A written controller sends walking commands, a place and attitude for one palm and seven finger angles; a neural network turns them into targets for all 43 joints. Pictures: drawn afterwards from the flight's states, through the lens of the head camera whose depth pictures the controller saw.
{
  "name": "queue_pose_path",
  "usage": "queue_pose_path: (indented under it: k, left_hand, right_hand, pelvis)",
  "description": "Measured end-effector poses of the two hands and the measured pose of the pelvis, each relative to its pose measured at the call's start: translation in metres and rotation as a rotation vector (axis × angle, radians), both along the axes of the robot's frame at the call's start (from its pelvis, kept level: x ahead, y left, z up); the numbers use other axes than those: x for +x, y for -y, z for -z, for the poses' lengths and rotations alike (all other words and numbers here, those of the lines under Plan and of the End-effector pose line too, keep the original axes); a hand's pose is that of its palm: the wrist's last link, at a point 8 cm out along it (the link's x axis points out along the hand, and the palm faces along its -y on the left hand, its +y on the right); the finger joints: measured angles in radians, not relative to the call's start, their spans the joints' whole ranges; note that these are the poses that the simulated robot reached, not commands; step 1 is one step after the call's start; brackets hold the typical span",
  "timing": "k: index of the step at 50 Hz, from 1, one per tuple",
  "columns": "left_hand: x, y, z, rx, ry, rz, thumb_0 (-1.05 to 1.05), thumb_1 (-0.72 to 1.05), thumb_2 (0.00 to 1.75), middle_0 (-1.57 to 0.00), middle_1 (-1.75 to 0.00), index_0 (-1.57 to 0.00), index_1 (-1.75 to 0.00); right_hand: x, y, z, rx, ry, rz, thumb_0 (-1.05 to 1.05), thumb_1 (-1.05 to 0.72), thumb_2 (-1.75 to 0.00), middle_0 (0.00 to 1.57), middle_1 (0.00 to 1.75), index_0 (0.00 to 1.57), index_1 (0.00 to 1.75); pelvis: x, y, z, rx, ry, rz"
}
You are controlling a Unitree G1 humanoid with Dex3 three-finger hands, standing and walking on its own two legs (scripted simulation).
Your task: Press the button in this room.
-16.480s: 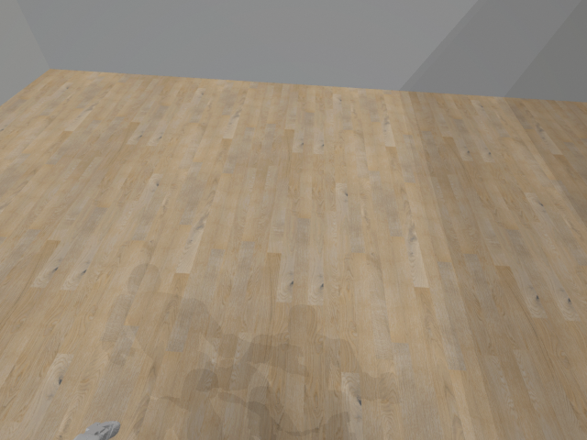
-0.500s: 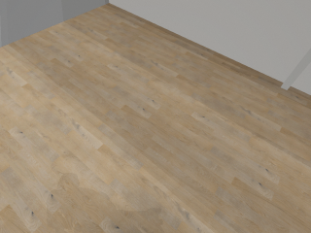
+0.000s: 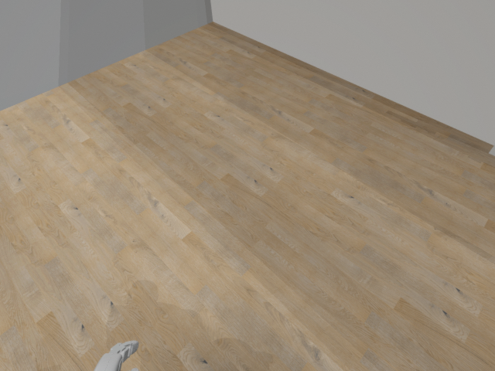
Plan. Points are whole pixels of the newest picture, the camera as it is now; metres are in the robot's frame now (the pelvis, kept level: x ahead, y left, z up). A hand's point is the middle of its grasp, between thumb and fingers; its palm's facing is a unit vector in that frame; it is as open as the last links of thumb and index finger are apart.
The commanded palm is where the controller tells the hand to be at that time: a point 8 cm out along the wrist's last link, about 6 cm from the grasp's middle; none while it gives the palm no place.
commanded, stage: turn or walk to find it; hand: left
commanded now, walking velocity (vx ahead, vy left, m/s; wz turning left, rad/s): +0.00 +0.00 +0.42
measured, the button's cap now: out of the picture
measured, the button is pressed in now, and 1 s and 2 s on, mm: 0 0 0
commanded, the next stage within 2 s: none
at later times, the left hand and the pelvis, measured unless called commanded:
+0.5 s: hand out of the picture -0.07 +0.22 -0.18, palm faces +0.31 -0.92 -0.24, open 7.3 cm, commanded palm none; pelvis -0.03 +0.01 +0.00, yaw +15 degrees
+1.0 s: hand out of the picture -0.01 +0.23 -0.14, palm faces +0.41 -0.87 -0.27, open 7.3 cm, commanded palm none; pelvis -0.04 +0.00 +0.00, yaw +25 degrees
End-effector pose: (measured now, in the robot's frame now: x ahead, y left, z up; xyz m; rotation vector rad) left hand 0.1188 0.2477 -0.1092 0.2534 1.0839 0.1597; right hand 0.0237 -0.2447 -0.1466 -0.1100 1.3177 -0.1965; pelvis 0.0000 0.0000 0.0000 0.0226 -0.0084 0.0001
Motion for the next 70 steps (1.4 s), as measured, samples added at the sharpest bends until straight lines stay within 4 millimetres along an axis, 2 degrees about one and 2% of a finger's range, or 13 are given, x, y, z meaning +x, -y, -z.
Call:
queue_pose_path:
  k: [7, 15, 20, 25, 28, 32, 39, 45, 52, 57, 62, 66, 70]
  left_hand:
    - [-0.043, 0.024, -0.011, -0.003, -0.015, -0.079, 0.0, 0.9, 0.9, -0.2, -0.3, -0.21, -0.3]
    - [-0.108, 0.028, -0.001, -0.032, -0.1, -0.21, 0.0, 0.91, 0.9, -0.2, -0.3, -0.21, -0.3]
    - [-0.157, 0.014, 0.012, -0.053, -0.169, -0.295, 0.0, 0.91, 0.9, -0.2, -0.3, -0.21, -0.3]
    - [-0.207, -0.011, 0.036, -0.083, -0.234, -0.381, 0.0, 0.91, 0.9, -0.2, -0.3, -0.21, -0.3]
    - [-0.227, -0.025, 0.042, -0.091, -0.279, -0.416, 0.0, 0.91, 0.9, -0.2, -0.3, -0.21, -0.3]
    - [-0.23, -0.036, 0.033, -0.102, -0.271, -0.444, 0.0, 0.91, 0.9, -0.19, -0.3, -0.2, -0.3]
    - [-0.209, -0.046, 0.019, -0.083, -0.173, -0.456, 0.0, 0.91, 0.9, -0.19, -0.3, -0.2, -0.3]
    - [-0.176, -0.04, 0.011, -0.056, -0.096, -0.446, 0.0, 0.91, 0.9, -0.19, -0.3, -0.2, -0.3]
    - [-0.15, -0.011, -0.001, -0.003, -0.006, -0.444, 0.0, 0.91, 0.9, -0.19, -0.3, -0.2, -0.3]
    - [-0.171, 0.016, -0.012, 0.0, -0.014, -0.51, 0.0, 0.91, 0.9, -0.2, -0.3, -0.21, -0.3]
    - [-0.202, 0.039, -0.011, -0.022, -0.064, -0.586, 0.0, 0.9, 0.9, -0.2, -0.3, -0.21, -0.3]
    - [-0.233, 0.053, -0.004, -0.046, -0.111, -0.656, 0.0, 0.91, 0.9, -0.2, -0.3, -0.21, -0.3]
    - [-0.269, 0.065, 0.004, -0.078, -0.167, -0.722, 0.0, 0.91, 0.9, -0.2, -0.3, -0.21, -0.3]
  right_hand:
    - [-0.01, 0.026, 0.0, 0.014, -0.069, -0.05, 0.0, -0.91, -0.9, 0.2, 0.3, 0.2, 0.3]
    - [0.006, 0.031, -0.009, -0.014, -0.093, -0.153, 0.0, -0.91, -0.9, 0.2, 0.3, 0.2, 0.3]
    - [0.041, 0.012, -0.016, -0.04, -0.043, -0.246, 0.0, -0.91, -0.9, 0.2, 0.3, 0.2, 0.3]
    - [0.083, -0.026, -0.021, -0.071, 0.081, -0.347, 0.0, -0.91, -0.9, 0.2, 0.3, 0.2, 0.3]
    - [0.096, -0.049, -0.03, -0.072, 0.138, -0.39, 0.0, -0.91, -0.9, 0.2, 0.3, 0.2, 0.3]
    - [0.1, -0.07, -0.041, -0.071, 0.155, -0.43, 0.0, -0.91, -0.9, 0.2, 0.3, 0.2, 0.3]
    - [0.093, -0.081, -0.039, -0.042, 0.131, -0.455, 0.0, -0.9, -0.9, 0.21, 0.3, 0.21, 0.3]
    - [0.076, -0.063, -0.025, -0.023, 0.067, -0.444, 0.0, -0.9, -0.9, 0.21, 0.3, 0.21, 0.3]
    - [0.063, -0.022, 0.004, 0.005, -0.031, -0.44, 0.0, -0.9, -0.9, 0.21, 0.3, 0.21, 0.3]
    - [0.072, -0.005, 0.002, 0.008, -0.071, -0.481, 0.0, -0.91, -0.9, 0.21, 0.3, 0.2, 0.3]
    - [0.088, 0.0, -0.002, -0.001, -0.078, -0.536, 0.0, -0.91, -0.9, 0.2, 0.3, 0.2, 0.3]
    - [0.102, -0.006, -0.006, -0.019, -0.078, -0.594, 0.0, -0.91, -0.9, 0.2, 0.3, 0.2, 0.3]
    - [0.121, -0.027, -0.01, -0.033, -0.049, -0.664, 0.0, -0.91, -0.9, 0.2, 0.3, 0.2, 0.3]
  pelvis:
    - [-0.01, 0.018, -0.009, 0.016, 0.017, -0.086]
    - [-0.016, 0.021, -0.012, 0.013, 0.007, -0.169]
    - [-0.023, 0.011, -0.009, 0.003, 0.0, -0.215]
    - [-0.034, -0.012, 0.004, -0.033, -0.004, -0.266]
    - [-0.039, -0.02, 0.003, -0.025, 0.002, -0.276]
    - [-0.041, -0.029, -0.008, -0.045, 0.003, -0.309]
    - [-0.042, -0.033, -0.014, -0.041, -0.001, -0.354]
    - [-0.04, -0.02, -0.011, -0.025, -0.005, -0.397]
    - [-0.034, 0.01, -0.001, -0.007, -0.009, -0.457]
    - [-0.03, 0.025, -0.009, 0.02, -0.002, -0.517]
    - [-0.028, 0.032, -0.013, 0.025, 0.0, -0.568]
    - [-0.029, 0.033, -0.013, 0.02, -0.003, -0.607]
    - [-0.034, 0.029, -0.011, 0.013, -0.005, -0.641]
